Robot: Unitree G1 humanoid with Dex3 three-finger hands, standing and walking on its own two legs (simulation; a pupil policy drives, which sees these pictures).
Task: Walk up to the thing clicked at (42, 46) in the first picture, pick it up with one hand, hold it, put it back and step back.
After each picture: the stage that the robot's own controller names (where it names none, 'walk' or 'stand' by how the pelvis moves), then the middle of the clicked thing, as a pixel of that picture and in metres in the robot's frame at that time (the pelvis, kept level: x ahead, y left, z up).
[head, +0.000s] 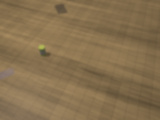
stand; (42, 50) +1.25 +0.37 -0.72
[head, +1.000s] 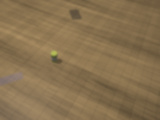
walk; (54, 56) +1.16 +0.17 -0.70
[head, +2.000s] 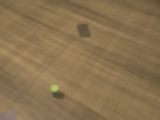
walk; (55, 91) +0.72 +0.17 -0.71
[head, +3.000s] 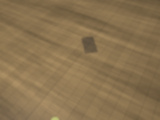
walk; out of the picture +0.45 +0.22 -0.70
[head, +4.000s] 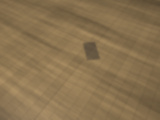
stand; out of the picture +0.34 +0.15 -0.72
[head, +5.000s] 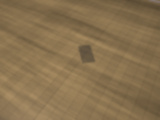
stand; out of the picture +0.33 +0.18 -0.72
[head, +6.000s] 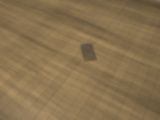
stand; out of the picture +0.35 +0.17 -0.73
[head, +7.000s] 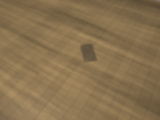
stand; out of the picture +0.34 +0.18 -0.73
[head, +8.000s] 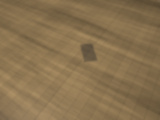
go down; out of the picture +0.34 +0.17 -0.73
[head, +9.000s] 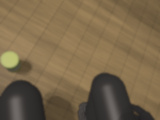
go down; (11, 62) +0.43 +0.21 -0.31
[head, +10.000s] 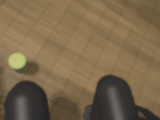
approach; (19, 63) +0.42 +0.21 -0.31
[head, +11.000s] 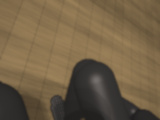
close in; out of the picture +0.41 +0.26 -0.22
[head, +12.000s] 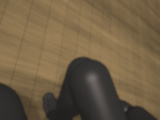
close; out of the picture +0.40 +0.26 -0.22
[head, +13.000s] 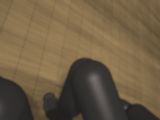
lift; out of the picture +0.37 +0.22 -0.23
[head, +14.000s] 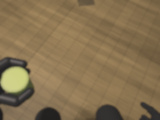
lift; (19, 85) +0.32 +0.18 +0.00
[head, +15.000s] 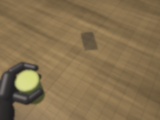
hold; (31, 88) +0.32 +0.16 +0.02
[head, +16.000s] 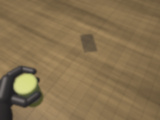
hold; (30, 91) +0.32 +0.17 +0.01
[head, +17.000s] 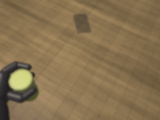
crouch; (25, 86) +0.34 +0.17 -0.03
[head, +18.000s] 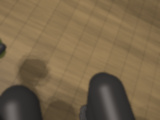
lower; out of the picture +0.46 +0.22 -0.09
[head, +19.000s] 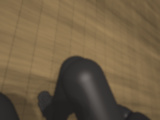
lower; out of the picture +0.43 +0.27 -0.22
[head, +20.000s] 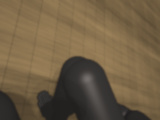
lower; out of the picture +0.42 +0.28 -0.23
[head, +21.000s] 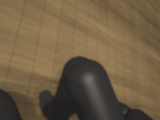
lower; out of the picture +0.42 +0.27 -0.23
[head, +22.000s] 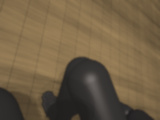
lower; out of the picture +0.42 +0.27 -0.22
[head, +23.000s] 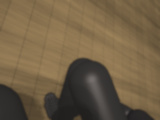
open; out of the picture +0.41 +0.25 -0.23
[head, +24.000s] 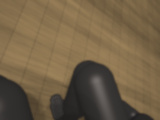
stand; out of the picture +0.41 +0.24 -0.23
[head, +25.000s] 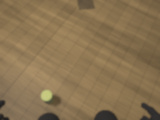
stand; (47, 97) +0.40 +0.16 -0.54
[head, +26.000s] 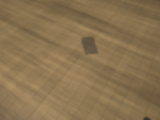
stand; out of the picture +0.37 +0.15 -0.66
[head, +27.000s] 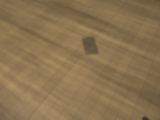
stand; out of the picture +0.37 +0.15 -0.67
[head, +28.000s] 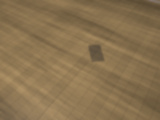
stand; out of the picture +0.39 +0.12 -0.72
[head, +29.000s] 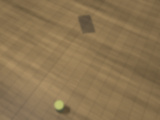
walk; (59, 106) +0.44 +0.10 -0.70
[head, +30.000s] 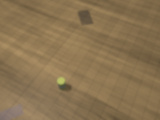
walk; (61, 83) +0.69 +0.15 -0.70
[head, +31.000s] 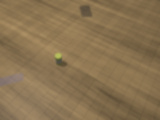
stand; (58, 59) +1.02 +0.17 -0.70
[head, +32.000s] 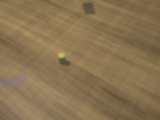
stand; (61, 58) +1.00 +0.14 -0.70
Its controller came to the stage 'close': yes
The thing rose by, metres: 0.72
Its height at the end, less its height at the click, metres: +0.00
